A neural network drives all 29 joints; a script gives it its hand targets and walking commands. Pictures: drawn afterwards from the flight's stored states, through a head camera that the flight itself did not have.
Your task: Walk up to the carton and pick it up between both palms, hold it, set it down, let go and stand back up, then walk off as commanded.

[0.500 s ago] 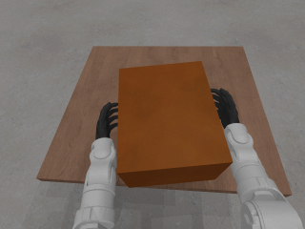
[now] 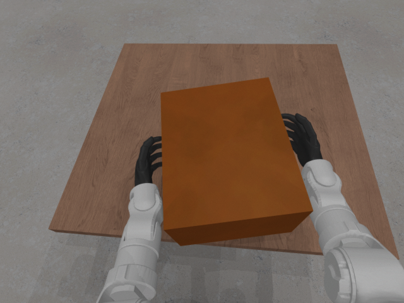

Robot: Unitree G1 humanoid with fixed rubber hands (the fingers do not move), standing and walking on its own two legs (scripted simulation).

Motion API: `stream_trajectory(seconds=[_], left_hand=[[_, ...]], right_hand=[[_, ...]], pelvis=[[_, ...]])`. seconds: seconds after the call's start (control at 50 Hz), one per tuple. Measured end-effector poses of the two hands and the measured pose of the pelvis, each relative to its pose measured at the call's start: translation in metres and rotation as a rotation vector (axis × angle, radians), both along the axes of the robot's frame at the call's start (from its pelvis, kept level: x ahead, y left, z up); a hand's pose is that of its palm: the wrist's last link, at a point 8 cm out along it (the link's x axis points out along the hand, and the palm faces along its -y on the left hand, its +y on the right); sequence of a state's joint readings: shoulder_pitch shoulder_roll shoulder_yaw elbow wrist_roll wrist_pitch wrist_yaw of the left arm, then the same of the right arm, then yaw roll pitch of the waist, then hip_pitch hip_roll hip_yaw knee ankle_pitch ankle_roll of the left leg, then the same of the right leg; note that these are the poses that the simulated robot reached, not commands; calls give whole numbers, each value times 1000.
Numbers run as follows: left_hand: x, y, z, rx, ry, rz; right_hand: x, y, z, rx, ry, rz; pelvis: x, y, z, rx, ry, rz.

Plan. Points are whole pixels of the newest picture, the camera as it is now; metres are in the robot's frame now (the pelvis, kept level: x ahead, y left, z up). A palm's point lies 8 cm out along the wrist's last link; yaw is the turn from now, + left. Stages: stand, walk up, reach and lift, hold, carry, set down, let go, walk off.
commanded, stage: set down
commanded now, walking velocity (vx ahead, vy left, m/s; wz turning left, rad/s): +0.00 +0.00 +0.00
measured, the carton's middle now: (224, 161) +0.41 +0.00 -0.01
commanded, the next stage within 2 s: none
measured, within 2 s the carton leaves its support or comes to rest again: rests again in 1.76 s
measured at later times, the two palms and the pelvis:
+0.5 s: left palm (154, 182) +0.37 +0.15 -0.04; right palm (300, 152) +0.44 -0.17 -0.03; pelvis +0.01 -0.01 -0.01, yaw +0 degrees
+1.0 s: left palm (155, 183) +0.37 +0.15 -0.05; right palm (298, 153) +0.45 -0.17 -0.04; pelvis +0.00 +0.00 -0.01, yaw +0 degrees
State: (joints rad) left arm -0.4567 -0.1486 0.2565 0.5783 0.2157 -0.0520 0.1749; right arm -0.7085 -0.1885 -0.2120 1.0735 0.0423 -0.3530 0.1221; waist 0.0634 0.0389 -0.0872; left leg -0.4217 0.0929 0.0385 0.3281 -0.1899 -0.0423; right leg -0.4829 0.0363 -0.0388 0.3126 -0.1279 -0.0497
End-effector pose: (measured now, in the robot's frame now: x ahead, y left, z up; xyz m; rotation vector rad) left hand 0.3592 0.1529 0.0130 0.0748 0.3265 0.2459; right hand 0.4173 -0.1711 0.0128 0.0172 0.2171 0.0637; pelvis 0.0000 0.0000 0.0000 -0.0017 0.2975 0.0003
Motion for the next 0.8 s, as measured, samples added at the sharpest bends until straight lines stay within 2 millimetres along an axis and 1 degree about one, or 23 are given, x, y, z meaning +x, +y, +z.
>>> stream_trajectory(seconds=[0.26, 0.54, 0.8], left_hand=[[7, -8, -24, 24, 22, 7], [11, -3, -53, 5, 50, 34], [13, -3, -58, 14, 22, 39]], right_hand=[[13, -7, -25, -11, 17, 25], [28, 0, -46, -44, 45, 60], [31, 0, -52, -40, 18, 67]], pelvis=[[2, -6, -4, 8, 108, -1], [8, -5, -8, 6, 205, -1], [7, -5, -11, 6, 253, -1]])
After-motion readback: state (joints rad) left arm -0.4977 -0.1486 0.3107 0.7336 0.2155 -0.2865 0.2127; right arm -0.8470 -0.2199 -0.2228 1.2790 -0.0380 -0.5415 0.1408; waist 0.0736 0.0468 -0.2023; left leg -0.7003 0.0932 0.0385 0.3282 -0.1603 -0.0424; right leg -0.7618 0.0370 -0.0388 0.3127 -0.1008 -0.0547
